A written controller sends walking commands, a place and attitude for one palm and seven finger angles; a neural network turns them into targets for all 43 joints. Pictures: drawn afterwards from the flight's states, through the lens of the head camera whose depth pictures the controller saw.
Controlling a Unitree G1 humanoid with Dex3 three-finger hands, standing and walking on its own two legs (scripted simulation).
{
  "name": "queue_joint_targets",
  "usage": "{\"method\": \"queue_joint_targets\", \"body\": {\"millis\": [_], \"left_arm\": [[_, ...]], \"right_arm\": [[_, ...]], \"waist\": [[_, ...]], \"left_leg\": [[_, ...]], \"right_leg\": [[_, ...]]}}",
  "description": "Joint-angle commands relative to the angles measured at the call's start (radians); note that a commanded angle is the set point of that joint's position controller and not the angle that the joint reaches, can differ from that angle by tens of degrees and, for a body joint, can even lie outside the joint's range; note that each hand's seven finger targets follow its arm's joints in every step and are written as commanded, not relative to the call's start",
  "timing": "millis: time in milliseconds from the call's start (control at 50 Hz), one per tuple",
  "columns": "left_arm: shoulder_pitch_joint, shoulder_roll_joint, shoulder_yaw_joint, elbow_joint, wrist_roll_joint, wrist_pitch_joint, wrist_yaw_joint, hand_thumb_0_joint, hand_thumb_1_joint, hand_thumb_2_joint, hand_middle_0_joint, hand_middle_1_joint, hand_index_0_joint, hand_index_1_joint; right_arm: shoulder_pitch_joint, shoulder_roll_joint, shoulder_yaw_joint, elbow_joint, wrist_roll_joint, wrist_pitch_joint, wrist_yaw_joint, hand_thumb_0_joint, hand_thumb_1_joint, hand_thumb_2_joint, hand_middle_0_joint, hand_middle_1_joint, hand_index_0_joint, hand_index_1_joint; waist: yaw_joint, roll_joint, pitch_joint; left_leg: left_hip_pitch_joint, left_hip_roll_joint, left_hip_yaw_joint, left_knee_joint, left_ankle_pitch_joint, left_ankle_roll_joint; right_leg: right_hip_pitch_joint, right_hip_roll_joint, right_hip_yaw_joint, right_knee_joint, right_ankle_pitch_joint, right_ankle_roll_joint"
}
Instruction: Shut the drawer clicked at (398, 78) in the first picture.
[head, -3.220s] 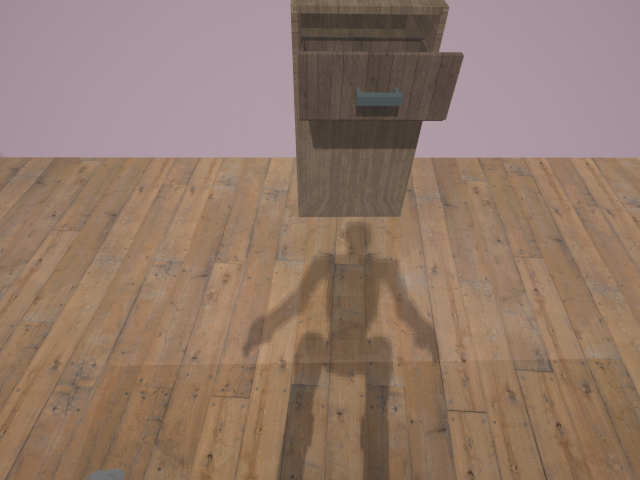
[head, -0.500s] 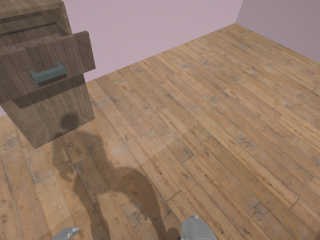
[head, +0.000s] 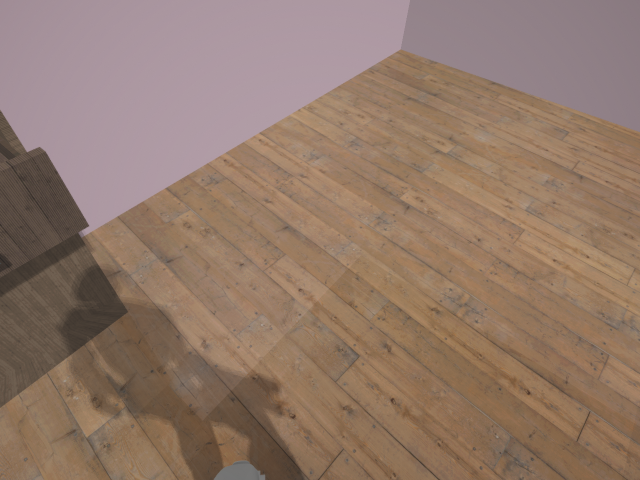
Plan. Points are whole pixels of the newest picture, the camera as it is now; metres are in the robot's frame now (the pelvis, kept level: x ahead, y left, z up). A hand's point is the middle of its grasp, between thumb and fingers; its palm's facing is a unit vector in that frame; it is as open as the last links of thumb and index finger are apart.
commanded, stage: walk to a spot facing it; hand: left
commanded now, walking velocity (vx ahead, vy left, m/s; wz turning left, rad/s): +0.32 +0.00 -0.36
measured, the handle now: out of the picture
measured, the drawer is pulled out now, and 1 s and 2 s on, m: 0.28 0.28 0.28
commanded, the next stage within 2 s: turn to face it in 0.28 s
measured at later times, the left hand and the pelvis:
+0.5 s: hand (228, 392) +0.28 +0.16 -0.18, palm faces -0.23 -0.96 -0.18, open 7.4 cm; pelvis +0.17 +0.00 -0.01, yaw -13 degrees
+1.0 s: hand (200, 391) +0.28 +0.21 -0.18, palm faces +0.08 -0.98 -0.18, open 7.4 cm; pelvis +0.20 +0.01 +0.00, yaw +1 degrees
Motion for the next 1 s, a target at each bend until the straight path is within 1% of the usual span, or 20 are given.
{"method": "queue_joint_targets", "body": {"millis": [0, 40, 80, 100, 140, 200, 340, 420, 460, 480, 500, 520, 540, 600, 720, 780, 820, 840, 900, 980], "left_arm": [[0.031, 0.134, 0.028, -0.051, 0.0, -0.016, -0.006, 0.0, 0.9, 0.9, -0.2, -0.3, -0.2, -0.3], [0.028, 0.11, 0.023, -0.057, -0.007, -0.009, -0.008, 0.0, 0.9, 0.9, -0.2, -0.3, -0.2, -0.3], [0.021, 0.026, 0.006, -0.101, -0.011, -0.015, -0.022, 0.0, 0.9, 0.9, -0.2, -0.3, -0.2, -0.3], [-0.02, 0.075, 0.018, -0.101, 0.004, -0.012, -0.016, 0.0, 0.9, 0.9, -0.2, -0.3, -0.2, -0.3], [-0.026, 0.067, 0.029, -0.084, 0.007, -0.002, -0.035, 0.0, 0.9, 0.9, -0.2, -0.3, -0.2, -0.3], [0.052, 0.027, 0.025, -0.054, 0.008, 0.029, -0.041, 0.0, 0.9, 0.9, -0.2, -0.3, -0.2, -0.3], [-0.05, -0.021, 0.017, -0.097, 0.003, 0.054, -0.043, 0.0, 0.9, 0.9, -0.2, -0.3, -0.2, -0.3], [-0.036, -0.035, 0.001, -0.078, 0.009, 0.028, -0.025, 0.0, 0.9, 0.9, -0.2, -0.3, -0.2, -0.3], [0.103, 0.018, 0.004, -0.023, 0.013, 0.005, -0.008, 0.0, 0.9, 0.9, -0.2, -0.3, -0.2, -0.3], [0.17, 0.09, 0.014, 0.013, 0.014, -0.011, 0.007, 0.0, 0.9, 0.9, -0.2, -0.3, -0.2, -0.3], [0.222, 0.166, 0.023, 0.038, 0.003, -0.022, 0.013, 0.0, 0.9, 0.9, -0.2, -0.3, -0.2, -0.3], [0.202, 0.177, 0.014, 0.029, -0.008, -0.018, 0.014, 0.0, 0.9, 0.9, -0.2, -0.3, -0.2, -0.3], [0.136, 0.18, 0.021, 0.014, -0.004, -0.016, 0.019, 0.0, 0.9, 0.9, -0.2, -0.3, -0.2, -0.3], [-0.042, 0.104, 0.008, -0.041, 0.001, 0.011, 0.042, 0.0, 0.9, 0.9, -0.2, -0.3, -0.2, -0.3], [-0.116, 0.117, 0.025, -0.09, 0.008, 0.039, 0.045, 0.0, 0.9, 0.9, -0.2, -0.3, -0.2, -0.3], [-0.114, 0.104, 0.026, -0.111, -0.006, 0.056, 0.036, 0.0, 0.9, 0.9, -0.2, -0.3, -0.2, -0.3], [-0.146, 0.011, 0.017, -0.186, -0.015, 0.071, 0.022, 0.0, 0.9, 0.9, -0.2, -0.3, -0.2, -0.3], [-0.197, 0.025, 0.019, -0.203, -0.003, 0.072, 0.02, 0.0, 0.9, 0.9, -0.2, -0.3, -0.2, -0.3], [-0.123, 0.039, 0.034, -0.158, 0.002, 0.059, 0.008, 0.0, 0.9, 0.9, -0.2, -0.3, -0.2, -0.3], [-0.087, 0.052, 0.032, -0.135, -0.008, 0.064, 0.012, 0.0, 0.9, 0.9, -0.2, -0.3, -0.2, -0.3]], "right_arm": [[0.043, -0.063, -0.008, -0.052, 0.006, -0.028, 0.011, 0.0, -0.9, -0.9, 0.2, 0.3, 0.2, 0.3], [0.128, -0.113, -0.015, -0.026, 0.007, -0.041, -0.003, 0.0, -0.9, -0.9, 0.2, 0.3, 0.2, 0.3], [0.32, -0.283, -0.048, 0.004, -0.011, -0.044, -0.015, 0.0, -0.9, -0.9, 0.2, 0.3, 0.2, 0.3], [0.285, -0.232, -0.033, 0.006, -0.006, -0.041, -0.022, 0.0, -0.9, -0.9, 0.2, 0.3, 0.2, 0.3], [0.164, -0.166, -0.009, -0.025, 0.003, -0.05, -0.026, 0.0, -0.9, -0.9, 0.2, 0.3, 0.2, 0.3], [0.111, -0.124, 0.004, -0.025, 0.012, -0.063, -0.032, 0.0, -0.9, -0.9, 0.2, 0.3, 0.2, 0.3], [0.145, -0.142, -0.017, 0.008, 0.01, -0.04, -0.033, 0.0, -0.9, -0.9, 0.2, 0.3, 0.2, 0.3], [0.161, -0.138, -0.019, 0.043, 0.006, -0.023, -0.031, 0.0, -0.9, -0.9, 0.2, 0.3, 0.2, 0.3], [0.158, -0.113, -0.01, 0.061, 0.016, -0.02, -0.025, 0.0, -0.9, -0.9, 0.2, 0.3, 0.2, 0.3], [0.183, -0.056, 0.004, 0.067, 0.025, -0.022, -0.018, 0.0, -0.9, -0.9, 0.2, 0.3, 0.2, 0.3], [0.211, -0.005, 0.017, 0.058, 0.035, -0.015, -0.021, 0.0, -0.9, -0.9, 0.2, 0.3, 0.2, 0.3], [0.193, -0.023, 0.014, 0.054, 0.037, 0.006, -0.034, 0.0, -0.9, -0.9, 0.2, 0.3, 0.2, 0.3], [0.187, -0.024, 0.012, 0.049, 0.035, 0.018, -0.034, 0.0, -0.9, -0.9, 0.2, 0.3, 0.2, 0.3], [0.147, -0.038, 0.002, 0.071, 0.026, 0.042, -0.025, 0.0, -0.9, -0.9, 0.2, 0.3, 0.2, 0.3], [0.158, -0.019, -0.003, 0.029, 0.018, 0.06, 0.0, 0.0, -0.9, -0.9, 0.2, 0.3, 0.2, 0.3], [0.201, -0.053, -0.015, 0.015, 0.012, 0.052, 0.006, 0.0, -0.9, -0.9, 0.2, 0.3, 0.2, 0.3], [0.237, -0.221, -0.054, -0.024, -0.004, 0.04, -0.004, 0.0, -0.9, -0.9, 0.2, 0.3, 0.2, 0.3], [0.227, -0.241, -0.061, -0.022, -0.006, 0.034, -0.014, 0.0, -0.9, -0.9, 0.2, 0.3, 0.2, 0.3], [0.063, -0.181, -0.041, -0.064, 0.006, 0.017, -0.025, 0.0, -0.9, -0.9, 0.2, 0.3, 0.2, 0.3], [0.07, -0.185, -0.044, -0.066, 0.014, 0.014, -0.027, 0.0, -0.9, -0.9, 0.2, 0.3, 0.2, 0.3]], "waist": [[0.0, -0.097, 0.047], [-0.044, -0.033, 0.019], [-0.111, 0.327, -0.043], [-0.107, 0.247, -0.013], [-0.049, 0.112, 0.069], [0.009, 0.132, 0.038], [-0.017, 0.175, 0.053], [-0.018, 0.178, 0.015], [0.052, 0.096, -0.074], [0.081, -0.058, -0.16], [0.076, -0.214, -0.24], [0.076, -0.167, -0.235], [0.063, -0.297, -0.221], [0.014, -0.116, -0.071], [-0.016, -0.152, -0.01], [-0.045, -0.048, -0.018], [-0.084, 0.368, 0.035], [-0.093, 0.269, 0.021], [-0.012, 0.155, -0.037], [-0.02, 0.123, -0.085]], "left_leg": [[0.215, -0.069, 0.043, -0.194, 0.037, 0.003], [0.437, -0.053, 0.015, -0.346, 0.019, 0.012], [0.651, 0.354, -0.477, -0.591, -0.131, 0.178], [0.552, 0.363, -0.488, -0.625, -0.201, 0.191], [0.422, 0.297, -0.313, -0.645, -0.132, 0.163], [0.387, 0.218, -0.04, -0.609, 0.202, 0.128], [0.432, 0.187, 0.191, -0.504, 0.549, 0.132], [0.405, 0.176, 0.164, -0.389, 0.578, 0.136], [0.345, 0.117, 0.153, -0.223, 0.492, 0.083], [0.186, 0.056, 0.161, -0.072, 0.233, 0.038], [0.089, -0.046, 0.111, 0.114, -0.302, 0.009], [0.104, -0.045, -0.003, 0.203, -0.403, 0.012], [0.066, -0.045, -0.033, 0.283, -0.388, 0.009], [0.069, -0.02, -0.039, 0.313, -0.261, 0.003], [0.148, -0.041, 0.049, 0.044, -0.166, 0.006], [0.27, -0.065, 0.06, -0.252, 0.012, 0.013], [0.243, 0.269, -0.504, -0.58, 0.108, 0.198], [0.21, 0.289, -0.561, -0.605, 0.062, 0.251], [0.288, 0.146, -0.351, -0.528, 0.149, 0.189], [0.399, 0.096, -0.269, -0.489, 0.389, 0.198]], "right_leg": [[-0.122, -0.248, 0.251, -0.199, -0.162, -0.11], [-0.199, -0.184, 0.207, -0.03, -0.104, -0.066], [-0.493, -0.017, -0.003, 0.539, -0.33, 0.027], [-0.507, -0.076, 0.075, 0.697, -0.297, 0.026], [-0.518, -0.144, 0.084, 0.786, -0.137, 0.038], [-0.446, -0.168, 0.056, 0.763, -0.021, 0.076], [-0.383, -0.151, -0.061, 0.418, 0.02, 0.101], [-0.167, -0.097, -0.092, 0.203, 0.062, 0.07], [0.091, -0.103, -0.085, 0.021, 0.236, 0.067], [0.305, -0.27, 0.065, 0.039, 0.515, 0.027], [0.401, -0.488, 0.235, 0.031, 0.871, -0.075], [0.303, -0.516, 0.213, -0.014, 0.891, -0.121], [0.255, -0.514, 0.243, -0.052, 0.802, -0.13], [0.034, -0.466, 0.082, -0.102, 0.475, -0.105], [-0.111, -0.444, -0.054, -0.114, 0.057, -0.043], [-0.171, -0.382, -0.125, 0.071, -0.074, 0.026], [-0.41, -0.157, -0.142, 0.498, -0.391, 0.136], [-0.417, -0.158, -0.023, 0.674, -0.353, 0.117], [-0.442, -0.175, 0.047, 0.757, -0.138, 0.131], [-0.382, -0.153, 0.043, 0.646, -0.122, 0.151]]}}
